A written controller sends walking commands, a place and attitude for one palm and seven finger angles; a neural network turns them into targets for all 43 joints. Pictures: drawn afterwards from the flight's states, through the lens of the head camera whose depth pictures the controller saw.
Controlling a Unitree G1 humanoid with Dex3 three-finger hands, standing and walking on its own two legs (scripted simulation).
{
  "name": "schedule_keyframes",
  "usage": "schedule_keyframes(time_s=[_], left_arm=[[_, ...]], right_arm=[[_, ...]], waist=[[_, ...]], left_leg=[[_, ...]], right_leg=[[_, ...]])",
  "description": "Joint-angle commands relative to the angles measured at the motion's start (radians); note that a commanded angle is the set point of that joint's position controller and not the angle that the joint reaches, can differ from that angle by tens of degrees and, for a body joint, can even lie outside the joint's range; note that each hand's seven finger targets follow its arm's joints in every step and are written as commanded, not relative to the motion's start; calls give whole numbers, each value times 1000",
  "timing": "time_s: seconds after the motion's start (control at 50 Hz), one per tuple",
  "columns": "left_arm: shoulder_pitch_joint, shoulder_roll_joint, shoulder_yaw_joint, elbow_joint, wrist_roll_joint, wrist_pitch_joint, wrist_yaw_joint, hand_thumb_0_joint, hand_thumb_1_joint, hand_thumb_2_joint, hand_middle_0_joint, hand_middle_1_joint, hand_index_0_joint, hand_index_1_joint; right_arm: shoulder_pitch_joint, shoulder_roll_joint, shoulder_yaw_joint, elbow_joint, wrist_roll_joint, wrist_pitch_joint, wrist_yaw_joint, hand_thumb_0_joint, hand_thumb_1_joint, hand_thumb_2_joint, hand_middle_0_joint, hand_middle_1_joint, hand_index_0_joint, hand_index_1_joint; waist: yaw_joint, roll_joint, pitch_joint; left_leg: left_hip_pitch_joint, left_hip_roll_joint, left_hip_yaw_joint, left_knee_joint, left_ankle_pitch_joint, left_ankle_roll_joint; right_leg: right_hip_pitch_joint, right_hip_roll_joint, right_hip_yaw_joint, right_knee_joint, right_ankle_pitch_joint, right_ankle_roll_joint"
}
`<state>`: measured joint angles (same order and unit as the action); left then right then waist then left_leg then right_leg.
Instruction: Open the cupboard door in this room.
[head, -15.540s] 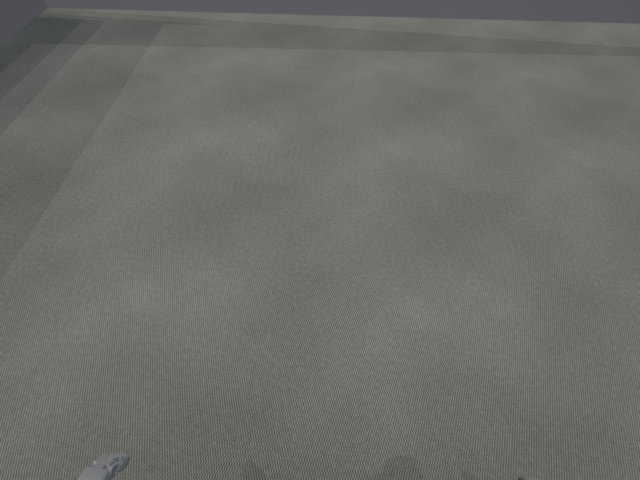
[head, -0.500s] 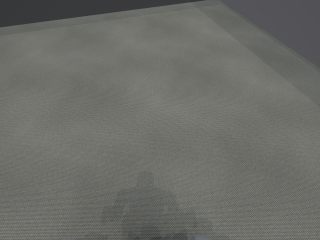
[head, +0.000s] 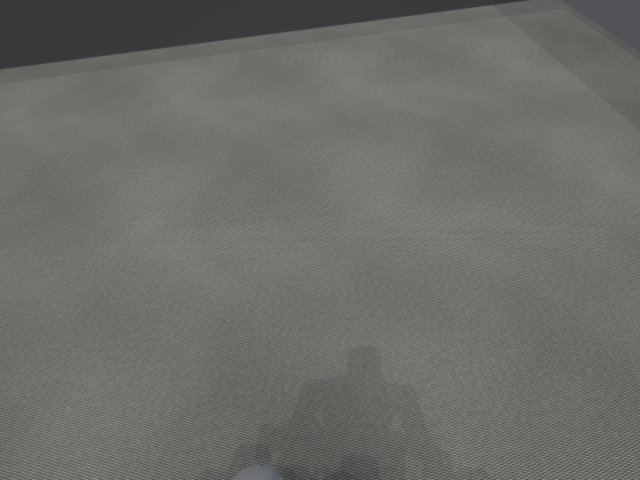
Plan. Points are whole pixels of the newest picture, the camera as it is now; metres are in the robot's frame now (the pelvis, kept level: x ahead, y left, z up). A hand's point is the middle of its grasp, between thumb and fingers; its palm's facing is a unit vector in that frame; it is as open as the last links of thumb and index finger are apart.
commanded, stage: turn or walk to find it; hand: left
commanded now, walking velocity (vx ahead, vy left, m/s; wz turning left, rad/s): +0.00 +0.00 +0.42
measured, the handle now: out of the picture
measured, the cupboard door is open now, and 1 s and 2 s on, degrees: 0 0 0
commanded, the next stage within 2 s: none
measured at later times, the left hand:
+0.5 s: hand out of the picture -0.01 +0.27 -0.17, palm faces +0.22 -0.95 -0.24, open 7.4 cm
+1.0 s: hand out of the picture -0.06 +0.17 -0.15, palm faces +0.41 -0.87 -0.28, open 7.3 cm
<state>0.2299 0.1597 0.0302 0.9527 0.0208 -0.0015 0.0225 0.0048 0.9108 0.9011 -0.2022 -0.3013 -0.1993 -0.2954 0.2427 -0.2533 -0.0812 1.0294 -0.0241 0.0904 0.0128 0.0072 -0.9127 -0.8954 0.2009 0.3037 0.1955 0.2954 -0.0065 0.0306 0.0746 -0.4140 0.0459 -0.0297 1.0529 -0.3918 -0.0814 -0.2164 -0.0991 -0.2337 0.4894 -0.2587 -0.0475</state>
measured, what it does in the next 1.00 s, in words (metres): steps on the spot, turning left: left foot, then right foot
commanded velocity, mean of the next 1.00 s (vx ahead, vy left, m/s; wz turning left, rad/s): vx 0.00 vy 0.00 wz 0.42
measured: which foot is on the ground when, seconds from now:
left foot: up 0.00-0.16, down 0.18-0.70, up 0.72-1.00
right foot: down 0.00-0.18, up 0.20-0.68, down 0.70-1.00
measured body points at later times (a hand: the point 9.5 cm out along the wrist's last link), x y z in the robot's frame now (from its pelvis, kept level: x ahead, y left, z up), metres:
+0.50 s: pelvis -0.03 +0.05 +0.00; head -0.01 +0.07 +0.45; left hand -0.02 +0.32 -0.15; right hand +0.09 -0.17 -0.14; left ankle -0.04 +0.15 -0.74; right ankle -0.02 -0.11 -0.67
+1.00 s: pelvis -0.05 -0.03 +0.00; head -0.02 -0.06 +0.45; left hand -0.08 +0.22 -0.12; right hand +0.06 -0.26 -0.17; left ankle -0.16 +0.13 -0.64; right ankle -0.02 -0.10 -0.74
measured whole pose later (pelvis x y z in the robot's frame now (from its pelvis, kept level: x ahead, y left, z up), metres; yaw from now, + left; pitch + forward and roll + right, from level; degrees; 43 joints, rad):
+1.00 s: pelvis -0.05 -0.03 +0.00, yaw +24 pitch -1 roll +3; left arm 0.21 0.15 0.03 0.94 0.01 0.00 0.02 0.00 0.91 0.90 -0.20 -0.30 -0.20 -0.30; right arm 0.26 -0.26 -0.09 1.03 -0.03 0.09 0.01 0.01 -0.91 -0.90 0.20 0.30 0.20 0.30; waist -0.02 0.04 0.07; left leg -0.47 0.03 -0.06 1.16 -0.33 -0.08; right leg -0.20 -0.08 -0.20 0.48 -0.27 -0.05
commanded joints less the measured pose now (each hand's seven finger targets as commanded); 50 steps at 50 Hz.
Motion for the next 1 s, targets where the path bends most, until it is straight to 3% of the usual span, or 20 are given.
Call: schedule_keyframes(time_s=[0.0,0.06,0.12,0.14,0.16,0.18,0.2,0.22,0.28,0.32,0.54,0.64,0.66,0.68,0.7,0.72,0.74,0.76,0.8,0.98], left_arm=[[71,229,61,-33,10,-9,14,0,900,900,-200,-300,-200,-300],[71,252,68,-19,12,-3,10,0,900,900,-200,-300,-200,-300],[29,252,70,-17,4,5,7,0,900,900,-200,-300,-200,-300],[21,232,66,-19,-4,11,6,0,900,900,-200,-300,-200,-300],[38,175,57,-45,-13,20,2,0,900,900,-200,-300,-200,-300],[-24,134,35,-79,-6,30,1,0,900,900,-200,-300,-200,-300],[-45,159,42,-79,-4,38,0,0,900,900,-200,-300,-200,-300],[-61,154,46,-61,1,47,3,0,900,900,-200,-300,-200,-300],[-24,168,53,-27,-2,43,-12,0,900,900,-200,-300,-200,-300],[-4,165,50,-19,-3,40,-12,0,900,900,-200,-300,-200,-300],[-122,135,38,-87,-12,31,-2,0,900,900,-200,-300,-200,-300],[5,148,41,-57,-19,13,2,0,900,900,-200,-300,-200,-300],[43,184,50,-52,-13,2,6,0,900,900,-200,-300,-200,-300],[68,273,68,-50,4,-7,15,0,900,900,-200,-300,-200,-300],[52,305,67,-68,0,-2,16,0,900,900,-200,-300,-200,-300],[-6,262,68,-83,-5,-3,20,0,900,900,-200,-300,-200,-300],[-70,236,66,-98,-7,2,24,0,900,900,-200,-300,-200,-300],[-109,213,55,-111,-8,1,18,0,900,900,-200,-300,-200,-300],[-116,173,43,-111,-9,-10,12,0,900,900,-200,-300,-200,-300],[47,188,50,-54,0,-16,14,0,900,900,-200,-300,-200,-300]], right_arm=[[-92,-27,7,-105,11,-39,-2,0,-900,-900,200,300,200,300],[-92,-21,14,-111,19,-51,-4,0,-900,-900,200,300,200,300],[-23,-34,12,-96,16,-61,-5,0,-900,-900,200,300,200,300],[9,-65,6,-90,16,-70,-3,0,-900,-900,200,300,200,300],[29,-158,-16,-95,6,-80,-7,0,-900,-900,200,300,200,300],[58,-226,-29,-92,5,-72,-15,0,-900,-900,200,300,200,300],[43,-218,-25,-89,2,-66,-17,0,-900,-900,200,300,200,300],[-1,-178,-14,-94,0,-72,-28,0,-900,-900,200,300,200,300],[-93,-135,5,-122,3,-78,-35,0,-900,-900,200,300,200,300],[-78,-136,2,-124,8,-84,-34,0,-900,-900,200,300,200,300],[15,-135,-19,-113,-3,-76,-29,0,-900,-900,200,300,200,300],[-40,-128,-23,-130,4,-68,-23,0,-900,-900,200,300,200,300],[-34,-92,-21,-135,11,-69,-19,0,-900,-900,200,300,200,300],[-25,-26,-9,-153,18,-70,-14,0,-900,-900,200,300,200,300],[-57,-52,-18,-170,10,-61,-17,0,-900,-900,200,300,200,300],[-36,-77,-27,-146,1,-45,-16,0,-900,-900,200,300,200,300],[-15,-76,-31,-126,-1,-32,-11,0,-900,-900,200,300,200,300],[5,-67,-32,-103,-3,-28,-6,0,-900,-900,200,300,200,300],[49,-51,-26,-79,-4,-28,1,0,-900,-900,200,300,200,300],[-40,-49,-14,-85,0,-24,-1,0,-900,-900,200,300,200,300]], waist=[[60,-200,-82],[60,-224,-105],[5,-207,-126],[-18,-105,-143],[-33,169,-146],[-57,280,-103],[-50,177,-88],[-41,230,-54],[8,142,-19],[10,107,-58],[-39,124,-98],[31,106,-145],[44,9,-166],[56,-259,-170],[66,-298,-118],[38,-227,-87],[10,-236,-41],[-12,-168,-9],[-29,-161,-1],[34,-181,-38]], left_leg=[[-40,2,56,-181,-78,10],[42,-14,95,-318,-83,28],[195,-17,120,-528,94,43],[320,15,73,-656,206,57],[423,221,-215,-741,350,138],[372,361,-345,-779,569,233],[301,373,-281,-765,516,271],[246,299,-254,-789,475,238],[248,205,-159,-760,499,214],[294,184,-134,-747,550,215],[315,192,-280,-698,596,261],[136,115,-277,-607,487,197],[27,57,-233,-540,334,145],[-159,-81,-72,-340,18,69],[-167,-103,-46,-128,-200,53],[-143,-68,-96,13,-149,57],[-144,-53,-94,86,-101,57],[-143,-47,-73,149,-41,49],[-150,-38,-41,186,44,30],[-147,1,-10,67,19,-3]], right_leg=[[149,-278,211,-144,361,-105],[140,-284,198,-101,405,-106],[56,-259,129,-15,309,-41],[-38,-226,92,90,210,8],[-252,-94,31,290,-78,86],[-352,-21,83,451,-380,117],[-316,-38,152,536,-347,100],[-323,-41,194,561,-288,106],[-337,-20,204,634,-149,118],[-332,-12,202,635,-118,130],[-241,33,212,359,-211,130],[68,63,183,-27,21,108],[205,-12,244,-143,85,93],[310,-259,490,-198,121,9],[150,-398,576,-221,194,-92],[44,-361,516,-248,81,-115],[-23,-320,471,-273,-33,-94],[-43,-263,402,-262,-39,-66],[-17,-197,273,-226,87,-35],[122,-245,246,-198,229,-69]])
